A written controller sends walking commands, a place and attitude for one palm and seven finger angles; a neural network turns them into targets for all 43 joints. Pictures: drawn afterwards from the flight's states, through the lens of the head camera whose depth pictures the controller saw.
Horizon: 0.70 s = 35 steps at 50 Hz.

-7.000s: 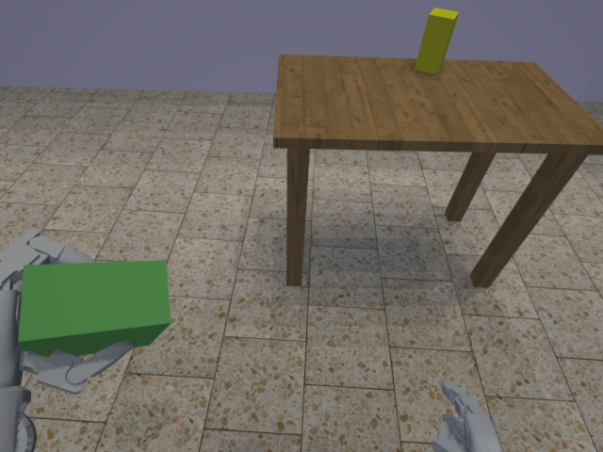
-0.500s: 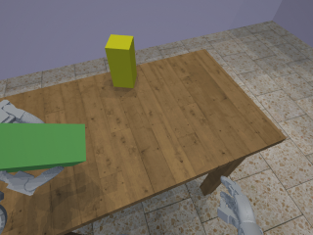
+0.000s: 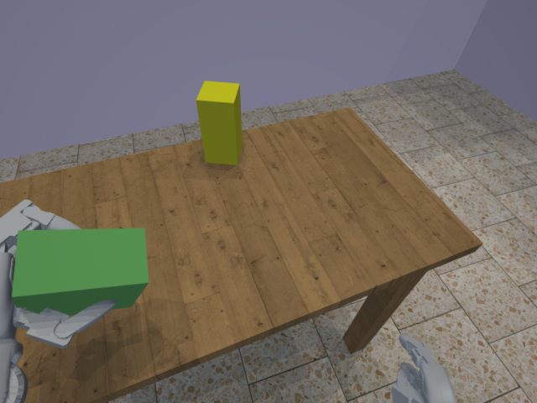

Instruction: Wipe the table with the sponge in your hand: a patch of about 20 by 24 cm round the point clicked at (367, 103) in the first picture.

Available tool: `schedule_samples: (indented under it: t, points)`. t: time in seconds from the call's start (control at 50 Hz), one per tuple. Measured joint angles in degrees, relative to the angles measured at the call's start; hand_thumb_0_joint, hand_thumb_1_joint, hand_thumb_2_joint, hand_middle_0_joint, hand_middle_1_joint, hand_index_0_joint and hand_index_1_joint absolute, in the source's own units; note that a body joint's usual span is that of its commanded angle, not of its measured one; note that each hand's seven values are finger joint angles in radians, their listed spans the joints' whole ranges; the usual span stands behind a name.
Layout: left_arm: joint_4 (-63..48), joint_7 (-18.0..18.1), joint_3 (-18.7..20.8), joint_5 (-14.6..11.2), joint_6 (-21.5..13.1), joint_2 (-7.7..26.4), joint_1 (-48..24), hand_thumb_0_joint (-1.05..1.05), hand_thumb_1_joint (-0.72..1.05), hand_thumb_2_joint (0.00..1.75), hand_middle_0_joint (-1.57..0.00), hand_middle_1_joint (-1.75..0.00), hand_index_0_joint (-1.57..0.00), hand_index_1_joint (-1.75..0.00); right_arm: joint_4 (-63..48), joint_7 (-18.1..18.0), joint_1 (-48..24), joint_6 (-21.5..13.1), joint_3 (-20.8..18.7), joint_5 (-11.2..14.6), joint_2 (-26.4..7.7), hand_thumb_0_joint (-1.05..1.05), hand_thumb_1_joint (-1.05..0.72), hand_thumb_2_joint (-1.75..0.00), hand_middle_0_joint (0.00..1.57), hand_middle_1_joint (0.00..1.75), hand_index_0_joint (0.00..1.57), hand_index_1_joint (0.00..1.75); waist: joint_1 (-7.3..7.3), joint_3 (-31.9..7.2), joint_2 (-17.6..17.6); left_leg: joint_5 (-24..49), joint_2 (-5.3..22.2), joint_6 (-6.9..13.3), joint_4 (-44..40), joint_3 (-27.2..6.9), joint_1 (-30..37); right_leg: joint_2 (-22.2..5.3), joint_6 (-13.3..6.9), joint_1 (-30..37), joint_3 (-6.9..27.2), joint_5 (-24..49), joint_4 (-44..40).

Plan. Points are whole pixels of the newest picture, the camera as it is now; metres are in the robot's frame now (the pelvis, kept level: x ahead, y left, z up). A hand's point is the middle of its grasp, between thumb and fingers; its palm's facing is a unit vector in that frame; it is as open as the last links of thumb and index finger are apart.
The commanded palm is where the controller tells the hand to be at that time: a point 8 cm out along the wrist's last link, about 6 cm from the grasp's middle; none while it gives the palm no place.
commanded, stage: come to a stop and stand still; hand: left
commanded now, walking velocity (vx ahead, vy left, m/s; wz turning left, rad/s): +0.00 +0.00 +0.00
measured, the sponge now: (102, 273) +0.23 +0.21 +0.14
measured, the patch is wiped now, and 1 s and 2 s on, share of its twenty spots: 0.00 0.00 0.00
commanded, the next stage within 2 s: look again from close up in 0.52 s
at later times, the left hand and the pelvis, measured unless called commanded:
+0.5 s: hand (26, 267) +0.22 +0.28 +0.16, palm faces +0.40 -0.84 -0.37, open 10.4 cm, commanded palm +0.17 +0.31 +0.18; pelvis +0.01 +0.03 +0.00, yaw +0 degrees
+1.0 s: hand (34, 269) +0.23 +0.28 +0.14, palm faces +0.30 -0.86 -0.41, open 10.4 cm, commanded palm +0.17 +0.32 +0.18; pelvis +0.01 +0.04 +0.00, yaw +0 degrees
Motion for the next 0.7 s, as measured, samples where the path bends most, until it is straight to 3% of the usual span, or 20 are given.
schedule_samples:
  t: [0.3,0.62,0.66,0.7]
  points:
    - [-0.68,-0.7,-0.1,1.03,-0.51,-0.38,-0.38,0.0,-0.51,1.0,-0.69,-1.36,-0.7,-1.36,-0.04,0.79,0.27,-1.91,1.54,-0.25,2.1,0.02,-0.9,-0.9,0.21,0.3,0.2,0.3,1.11,0.64,-1.04,0.66,-2.52,2.39,-1.76,0.91,0.79,-2.44,2.46,0.73,0.81,0.88,-1.53]
    - [1.21,-0.33,-0.49,1.37,-0.33,-1.77,-1.59,0.0,-0.51,1.01,-0.69,-1.36,-0.7,-1.36,-0.65,0.42,-0.31,-1.39,0.74,-0.12,1.31,0.02,-0.9,-0.9,0.21,0.3,0.2,0.3,1.13,-0.16,-0.65,0.26,-2.82,2.62,-2.38,0.9,1.56,-2.69,2.8,1.67,0.81,0.66,-2.47]
    - [4.52,-3.05,1.26,4.49,-2.48,2.94,-8.59,0.0,-0.51,1.01,-0.69,-1.36,-0.7,-1.36,-0.61,0.29,0.8,-2.86,0.01,-1.08,1.3,0.02,-0.9,-0.9,0.21,0.3,0.2,0.3,3.15,0.47,-1.05,-0.13,-2.33,2.47,-0.57,0.44,-0.5,-2.26,2.56,0.16,0.36,0.5,-1.53]
    - [9.12,-3.15,4.46,3.27,-4.9,6.01,-13.84,0.0,-0.51,1.01,-0.69,-1.36,-0.7,-1.36,0.52,1.1,-0.02,-3.04,0.33,-1.03,1.39,0.02,-0.9,-0.9,0.21,0.3,0.2,0.3,3.72,1.5,-1.84,0.06,-2.0,2.23,-0.37,0.68,-1.08,-1.96,2.16,-0.7,0.63,0.66,-1.12]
